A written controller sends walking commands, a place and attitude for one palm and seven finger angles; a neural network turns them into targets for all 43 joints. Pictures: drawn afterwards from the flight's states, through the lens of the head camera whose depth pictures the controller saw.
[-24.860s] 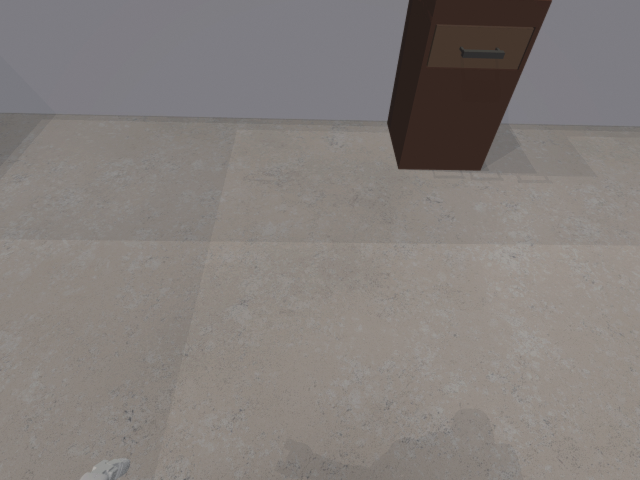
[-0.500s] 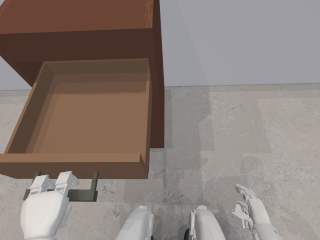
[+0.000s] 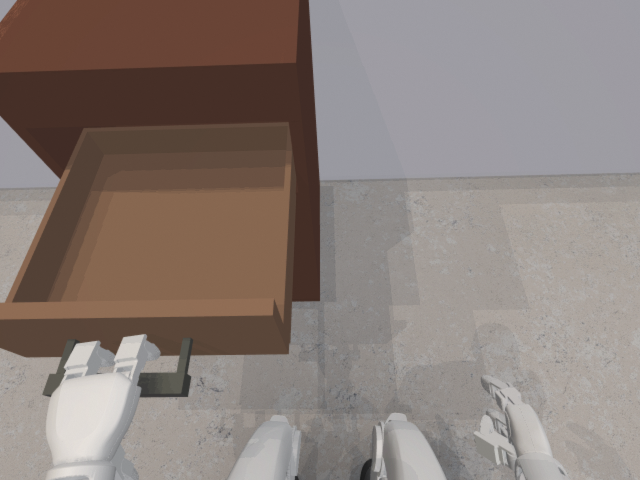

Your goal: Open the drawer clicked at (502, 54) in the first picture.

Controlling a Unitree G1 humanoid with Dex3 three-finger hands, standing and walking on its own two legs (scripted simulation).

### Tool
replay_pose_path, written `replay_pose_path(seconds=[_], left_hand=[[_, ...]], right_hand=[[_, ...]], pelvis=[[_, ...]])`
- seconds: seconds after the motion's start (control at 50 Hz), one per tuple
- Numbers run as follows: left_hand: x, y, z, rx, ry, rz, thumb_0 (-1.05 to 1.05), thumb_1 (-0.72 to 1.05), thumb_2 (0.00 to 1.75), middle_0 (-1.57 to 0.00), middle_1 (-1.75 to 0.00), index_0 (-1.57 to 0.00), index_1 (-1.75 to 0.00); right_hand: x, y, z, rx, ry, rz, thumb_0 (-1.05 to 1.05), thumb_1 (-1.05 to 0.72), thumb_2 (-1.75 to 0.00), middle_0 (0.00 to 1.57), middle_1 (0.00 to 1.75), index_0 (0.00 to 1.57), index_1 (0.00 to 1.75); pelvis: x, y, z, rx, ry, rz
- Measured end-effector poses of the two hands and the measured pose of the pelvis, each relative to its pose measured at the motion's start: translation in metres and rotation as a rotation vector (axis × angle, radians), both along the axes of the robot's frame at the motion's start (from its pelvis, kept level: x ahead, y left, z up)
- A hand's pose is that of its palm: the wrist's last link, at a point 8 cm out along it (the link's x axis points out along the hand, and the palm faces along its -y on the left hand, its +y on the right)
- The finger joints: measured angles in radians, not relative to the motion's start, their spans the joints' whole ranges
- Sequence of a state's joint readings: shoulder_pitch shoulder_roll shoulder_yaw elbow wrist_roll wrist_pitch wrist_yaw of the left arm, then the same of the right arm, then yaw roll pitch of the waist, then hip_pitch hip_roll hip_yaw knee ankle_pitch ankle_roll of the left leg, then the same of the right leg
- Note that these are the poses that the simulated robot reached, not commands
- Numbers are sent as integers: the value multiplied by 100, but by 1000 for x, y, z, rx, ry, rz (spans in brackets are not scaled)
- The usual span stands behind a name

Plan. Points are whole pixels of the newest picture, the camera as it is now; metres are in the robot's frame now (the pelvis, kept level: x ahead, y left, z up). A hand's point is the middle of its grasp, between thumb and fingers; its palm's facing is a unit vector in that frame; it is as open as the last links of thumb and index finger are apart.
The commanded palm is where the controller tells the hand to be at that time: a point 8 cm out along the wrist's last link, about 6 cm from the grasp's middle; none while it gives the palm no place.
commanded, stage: lift the hand off the handle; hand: left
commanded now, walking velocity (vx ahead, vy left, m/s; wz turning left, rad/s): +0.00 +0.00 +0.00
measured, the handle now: (123, 366) +0.25 +0.27 -0.03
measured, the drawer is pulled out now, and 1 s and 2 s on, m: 0.30 0.30 0.30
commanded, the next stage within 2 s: none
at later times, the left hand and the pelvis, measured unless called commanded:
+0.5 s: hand (111, 403) +0.20 +0.26 -0.01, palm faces -0.07 -0.06 -1.00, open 13.6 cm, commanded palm +0.19 +0.26 +0.04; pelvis +0.01 +0.00 +0.03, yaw +0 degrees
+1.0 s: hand (88, 398) +0.20 +0.27 +0.03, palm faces -0.06 -0.07 -1.00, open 13.8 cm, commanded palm +0.19 +0.26 +0.08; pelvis +0.03 +0.01 +0.05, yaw -1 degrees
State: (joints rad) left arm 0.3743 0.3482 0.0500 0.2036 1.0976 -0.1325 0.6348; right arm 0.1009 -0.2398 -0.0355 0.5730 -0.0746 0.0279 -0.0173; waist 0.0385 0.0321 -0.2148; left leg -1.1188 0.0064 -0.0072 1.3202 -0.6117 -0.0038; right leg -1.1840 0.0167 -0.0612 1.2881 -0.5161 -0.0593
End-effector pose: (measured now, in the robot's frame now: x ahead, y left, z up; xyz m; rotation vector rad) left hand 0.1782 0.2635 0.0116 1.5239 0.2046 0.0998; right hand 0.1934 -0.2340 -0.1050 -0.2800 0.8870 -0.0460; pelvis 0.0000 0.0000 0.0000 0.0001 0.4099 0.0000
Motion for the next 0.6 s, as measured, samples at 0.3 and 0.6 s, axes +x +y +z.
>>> replay_pose_path(seconds=[0.3, 0.6], left_hand=[[5, 1, 14, 8, 3, 16, 0, -49, 30, -32, -120, -36, -121], [5, 0, 39, -6, -4, 21, 0, -49, 30, -32, -120, -36, -120]], right_hand=[[-17, -1, 6, 16, 28, -43, 1, -91, -90, 20, 30, 20, 30], [-1, -3, 38, 4, -25, -38, 1, -91, -90, 20, 30, 20, 30]], pelvis=[[0, 0, 12, 1, -24, -6], [11, 3, 32, -1, -64, -7]])
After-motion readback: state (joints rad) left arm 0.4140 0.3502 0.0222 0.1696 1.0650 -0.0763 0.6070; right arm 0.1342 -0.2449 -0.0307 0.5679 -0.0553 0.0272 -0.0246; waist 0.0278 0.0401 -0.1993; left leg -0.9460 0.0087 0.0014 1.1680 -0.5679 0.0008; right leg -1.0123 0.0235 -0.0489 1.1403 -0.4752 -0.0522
